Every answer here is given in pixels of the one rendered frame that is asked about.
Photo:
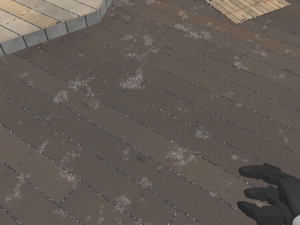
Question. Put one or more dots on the robot right hand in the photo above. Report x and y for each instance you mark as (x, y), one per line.
(284, 200)

